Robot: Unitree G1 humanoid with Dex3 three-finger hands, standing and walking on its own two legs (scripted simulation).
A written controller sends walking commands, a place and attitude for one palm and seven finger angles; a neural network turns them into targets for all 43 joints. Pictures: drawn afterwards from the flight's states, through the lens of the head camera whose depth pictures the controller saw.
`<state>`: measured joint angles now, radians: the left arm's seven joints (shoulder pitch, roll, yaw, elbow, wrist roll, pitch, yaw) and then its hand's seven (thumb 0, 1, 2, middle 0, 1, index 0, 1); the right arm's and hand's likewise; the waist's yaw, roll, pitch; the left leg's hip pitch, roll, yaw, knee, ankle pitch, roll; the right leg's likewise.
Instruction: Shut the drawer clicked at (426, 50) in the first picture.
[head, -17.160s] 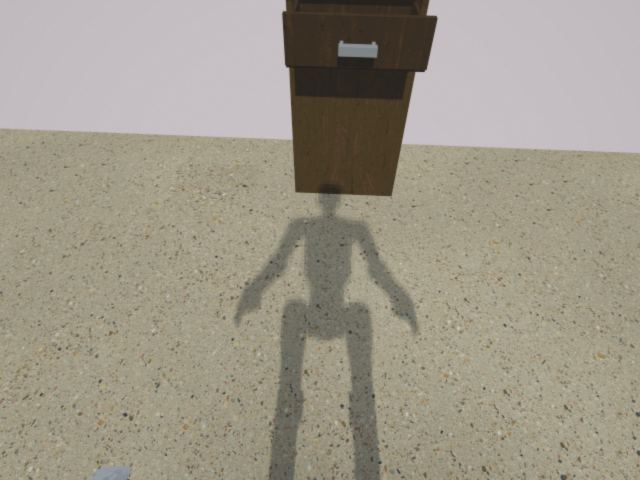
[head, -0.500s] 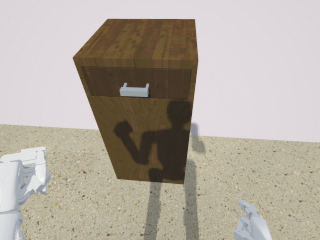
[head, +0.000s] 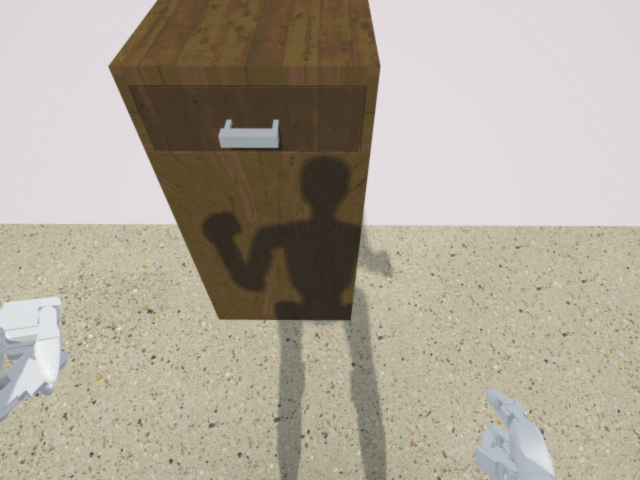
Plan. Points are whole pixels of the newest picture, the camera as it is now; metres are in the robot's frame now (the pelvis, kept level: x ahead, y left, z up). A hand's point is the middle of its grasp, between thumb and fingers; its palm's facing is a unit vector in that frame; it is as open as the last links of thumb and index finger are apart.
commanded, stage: step back with the hand held close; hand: left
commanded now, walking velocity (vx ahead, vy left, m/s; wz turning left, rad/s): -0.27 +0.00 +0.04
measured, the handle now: (250, 131) +0.69 +0.18 +0.04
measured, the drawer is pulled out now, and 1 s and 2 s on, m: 0.00 0.00 0.00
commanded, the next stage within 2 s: stop stepping back and stand still in 0.66 s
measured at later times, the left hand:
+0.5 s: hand out of the picture +0.10 +0.23 +0.16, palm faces +0.42 -0.80 -0.44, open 3.3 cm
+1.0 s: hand out of the picture -0.01 +0.25 +0.16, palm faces +0.36 -0.83 -0.42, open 3.3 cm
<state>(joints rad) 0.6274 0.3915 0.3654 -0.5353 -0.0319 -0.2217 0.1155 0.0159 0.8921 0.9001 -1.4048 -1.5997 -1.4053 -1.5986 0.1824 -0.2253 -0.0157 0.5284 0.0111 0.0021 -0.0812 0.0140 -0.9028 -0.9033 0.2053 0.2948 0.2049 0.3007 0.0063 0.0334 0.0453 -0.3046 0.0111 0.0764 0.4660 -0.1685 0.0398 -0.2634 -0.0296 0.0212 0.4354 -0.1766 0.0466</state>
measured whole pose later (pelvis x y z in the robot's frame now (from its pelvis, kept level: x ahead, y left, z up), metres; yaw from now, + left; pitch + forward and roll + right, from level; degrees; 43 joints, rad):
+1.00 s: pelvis -0.21 +0.01 -0.01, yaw -1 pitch -1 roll +0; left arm 0.56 0.40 0.38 -0.57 -0.03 -0.24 0.14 0.02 0.89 0.90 -1.41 -1.60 -1.41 -1.60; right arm 0.19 -0.17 0.01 0.60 -0.01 -0.16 -0.07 0.01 -0.90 -0.90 0.21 0.30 0.21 0.30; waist -0.01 -0.07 0.03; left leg -0.33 -0.01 0.08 0.48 -0.14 0.05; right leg -0.34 0.01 0.07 0.73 -0.43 0.02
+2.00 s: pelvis -0.26 +0.03 +0.00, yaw +2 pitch -1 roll -1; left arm 0.32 0.22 0.02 1.01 0.02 0.03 0.02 0.02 0.91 0.90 -0.92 -1.17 -0.91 -1.09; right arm 0.28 -0.17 0.00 0.98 -0.02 0.03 -0.02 0.01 -0.91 -0.90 0.20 0.29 0.20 0.30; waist 0.01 -0.01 0.06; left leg -0.28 0.03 0.05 0.50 -0.21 0.01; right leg -0.24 0.00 -0.10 0.45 -0.21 -0.03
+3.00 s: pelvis -0.24 +0.03 +0.01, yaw +0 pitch -1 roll +0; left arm 0.27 0.12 0.01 1.17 0.01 -0.01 0.04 0.00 0.91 0.90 -0.20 -0.30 -0.20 -0.30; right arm 0.29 -0.13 -0.01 1.14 -0.01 0.01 -0.04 0.00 -0.91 -0.90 0.20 0.29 0.20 0.30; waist -0.01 0.02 0.06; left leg -0.17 0.03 0.09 0.40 -0.20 0.01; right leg -0.16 0.00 -0.06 0.40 -0.22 -0.02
